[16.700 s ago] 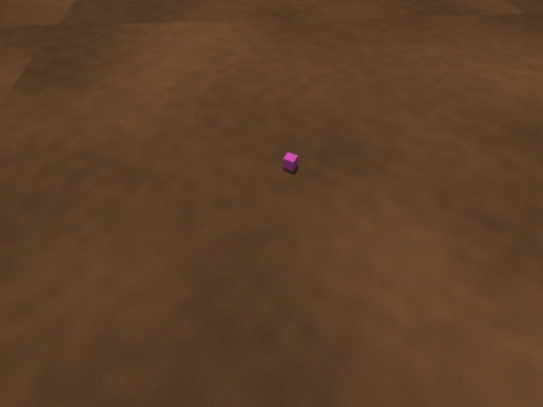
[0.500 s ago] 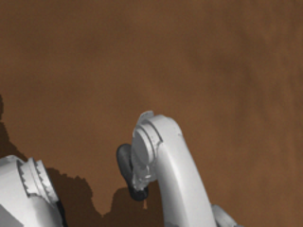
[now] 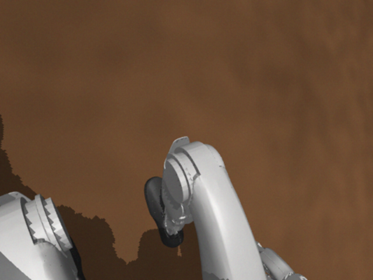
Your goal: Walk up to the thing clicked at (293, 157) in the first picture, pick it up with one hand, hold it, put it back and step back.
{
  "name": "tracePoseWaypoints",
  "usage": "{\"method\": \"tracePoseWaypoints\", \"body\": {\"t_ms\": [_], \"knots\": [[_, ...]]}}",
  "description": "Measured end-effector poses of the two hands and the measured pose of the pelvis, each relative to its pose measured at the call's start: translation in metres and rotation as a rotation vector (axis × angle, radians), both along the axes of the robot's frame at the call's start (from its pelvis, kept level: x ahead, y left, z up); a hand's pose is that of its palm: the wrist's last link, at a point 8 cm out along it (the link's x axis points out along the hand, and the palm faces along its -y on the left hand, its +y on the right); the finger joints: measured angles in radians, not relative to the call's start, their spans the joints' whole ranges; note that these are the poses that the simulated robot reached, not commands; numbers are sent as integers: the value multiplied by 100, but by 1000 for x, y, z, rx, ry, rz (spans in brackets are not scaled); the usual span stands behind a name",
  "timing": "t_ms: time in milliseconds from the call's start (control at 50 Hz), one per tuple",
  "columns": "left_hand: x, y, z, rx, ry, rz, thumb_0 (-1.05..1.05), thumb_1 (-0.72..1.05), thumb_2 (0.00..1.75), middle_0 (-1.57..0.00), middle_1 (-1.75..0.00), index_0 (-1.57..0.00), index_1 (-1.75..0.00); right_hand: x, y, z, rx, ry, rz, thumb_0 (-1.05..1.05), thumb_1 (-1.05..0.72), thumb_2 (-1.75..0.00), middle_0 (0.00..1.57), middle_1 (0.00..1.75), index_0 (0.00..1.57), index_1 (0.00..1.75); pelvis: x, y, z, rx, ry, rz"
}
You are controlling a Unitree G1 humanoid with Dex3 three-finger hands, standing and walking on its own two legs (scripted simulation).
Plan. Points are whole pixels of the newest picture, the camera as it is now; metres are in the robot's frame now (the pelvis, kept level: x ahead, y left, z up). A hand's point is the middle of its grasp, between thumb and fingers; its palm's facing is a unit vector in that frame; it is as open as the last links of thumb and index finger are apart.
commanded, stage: close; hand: left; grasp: from above
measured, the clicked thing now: out of the picture +0.49 +0.30 -0.27
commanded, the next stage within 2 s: settle in 0.62 s
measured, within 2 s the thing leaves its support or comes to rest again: leaves its support in 1.00 s
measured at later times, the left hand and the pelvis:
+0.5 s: hand out of the picture +0.48 +0.30 -0.23, palm faces -0.46 -0.05 -0.89, open 9.3 cm; pelvis +0.00 +0.00 +0.00, yaw +0 degrees
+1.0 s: hand out of the picture +0.48 +0.31 -0.23, palm faces -0.45 -0.05 -0.89, open 9.1 cm; pelvis +0.00 +0.00 +0.00, yaw +0 degrees
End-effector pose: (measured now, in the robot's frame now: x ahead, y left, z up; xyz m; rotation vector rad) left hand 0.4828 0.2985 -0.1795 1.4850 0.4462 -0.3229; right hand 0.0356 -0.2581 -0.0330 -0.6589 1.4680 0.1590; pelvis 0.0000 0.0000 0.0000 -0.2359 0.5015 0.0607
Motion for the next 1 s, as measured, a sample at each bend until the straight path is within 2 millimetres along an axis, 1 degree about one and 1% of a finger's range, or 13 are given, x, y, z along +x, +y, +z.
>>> {"method": "tracePoseWaypoints", "body": {"t_ms": [120,280,800,920,1000], "knots": [[-1,1,1,-6,2,-18,-1,11,61,-56,-61,-61,-61,-3,0,-1,-6,12,0,0,-90,-90,20,30,20,30,-1,0,-1,-1,-8,1],[-2,1,2,-10,-7,-37,-1,12,56,-59,-57,-64,-56,-5,3,-1,-9,18,2,0,-90,-90,20,30,20,30,-2,0,-1,-3,-11,-2],[3,1,4,-5,-18,-27,-1,13,41,-75,-40,-79,-39,1,1,4,-26,-19,4,0,-91,-90,21,30,20,30,-2,2,-1,-6,-5,-1],[3,6,6,-1,-15,-13,-1,13,38,-76,-38,-81,-37,0,0,5,-31,-13,-8,0,-91,-90,21,30,20,30,-1,2,0,-6,6,1],[2,11,11,9,-25,-14,-1,14,37,-77,-37,-81,-36,0,-2,5,-33,-3,-22,0,-92,-90,21,30,20,30,0,2,1,-5,17,4]]}}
